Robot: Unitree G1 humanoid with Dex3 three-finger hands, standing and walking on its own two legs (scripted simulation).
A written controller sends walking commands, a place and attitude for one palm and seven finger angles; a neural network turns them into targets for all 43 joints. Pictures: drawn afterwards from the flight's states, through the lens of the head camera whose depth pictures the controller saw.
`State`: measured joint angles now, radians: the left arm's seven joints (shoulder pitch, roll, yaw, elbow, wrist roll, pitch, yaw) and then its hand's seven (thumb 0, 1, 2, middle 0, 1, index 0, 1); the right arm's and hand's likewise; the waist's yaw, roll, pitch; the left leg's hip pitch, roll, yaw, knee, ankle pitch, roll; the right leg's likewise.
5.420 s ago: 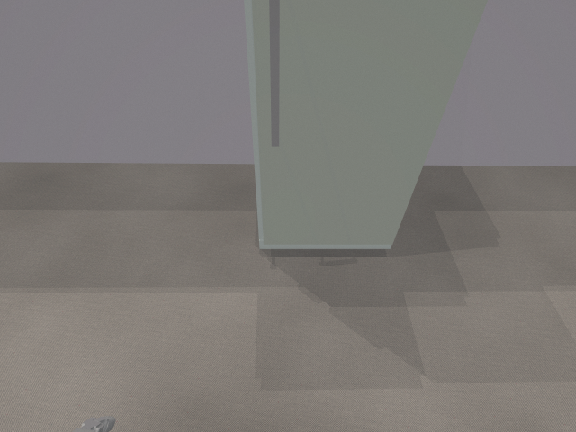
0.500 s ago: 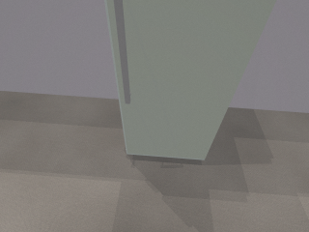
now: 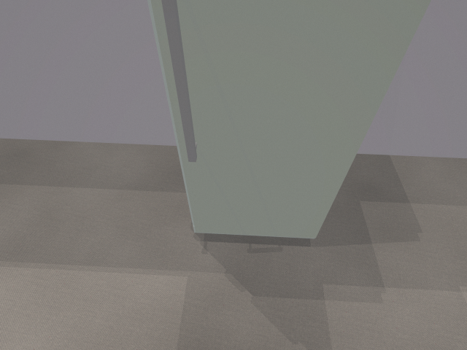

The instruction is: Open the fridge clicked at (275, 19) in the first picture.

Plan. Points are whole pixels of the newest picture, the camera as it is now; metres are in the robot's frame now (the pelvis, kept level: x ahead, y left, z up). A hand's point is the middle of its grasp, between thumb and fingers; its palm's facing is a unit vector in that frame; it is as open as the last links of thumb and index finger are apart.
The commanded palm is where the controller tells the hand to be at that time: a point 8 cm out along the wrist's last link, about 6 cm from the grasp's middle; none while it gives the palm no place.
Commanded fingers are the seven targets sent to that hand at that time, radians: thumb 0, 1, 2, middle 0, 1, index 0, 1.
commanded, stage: look again from close up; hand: left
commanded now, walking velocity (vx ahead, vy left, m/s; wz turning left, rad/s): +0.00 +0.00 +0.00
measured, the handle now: (184, 83) +0.66 +0.16 +0.10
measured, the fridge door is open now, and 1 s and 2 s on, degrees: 0 0 0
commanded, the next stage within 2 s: shuffle to correct the standing spot in 1.16 s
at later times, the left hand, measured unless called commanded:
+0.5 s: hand out of the picture +0.03 +0.16 -0.17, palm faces +0.02 -0.98 -0.20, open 7.4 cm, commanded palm none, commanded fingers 0.00 0.90 0.90 -0.20 -0.30 -0.20 -0.30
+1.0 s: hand out of the picture +0.02 +0.13 -0.17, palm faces +0.04 -0.98 -0.18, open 7.4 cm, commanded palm none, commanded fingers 0.00 0.90 0.90 -0.20 -0.30 -0.20 -0.30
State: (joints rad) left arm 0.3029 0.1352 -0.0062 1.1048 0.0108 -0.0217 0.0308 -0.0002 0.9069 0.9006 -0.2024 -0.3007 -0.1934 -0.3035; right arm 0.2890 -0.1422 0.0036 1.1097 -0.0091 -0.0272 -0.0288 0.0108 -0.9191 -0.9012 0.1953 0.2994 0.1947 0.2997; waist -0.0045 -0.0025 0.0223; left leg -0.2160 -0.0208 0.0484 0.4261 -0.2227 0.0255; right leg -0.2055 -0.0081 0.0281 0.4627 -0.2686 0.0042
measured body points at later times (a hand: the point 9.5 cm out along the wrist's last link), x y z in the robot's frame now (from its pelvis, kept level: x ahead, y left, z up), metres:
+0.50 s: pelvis +0.03 -0.02 +0.00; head +0.05 -0.02 +0.45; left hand +0.03 +0.21 -0.16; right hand +0.03 -0.24 -0.16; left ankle +0.00 +0.10 -0.74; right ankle -0.02 -0.12 -0.74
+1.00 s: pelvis +0.03 -0.03 +0.00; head +0.04 -0.04 +0.45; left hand +0.02 +0.18 -0.16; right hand +0.03 -0.25 -0.16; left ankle +0.00 +0.10 -0.74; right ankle -0.02 -0.12 -0.74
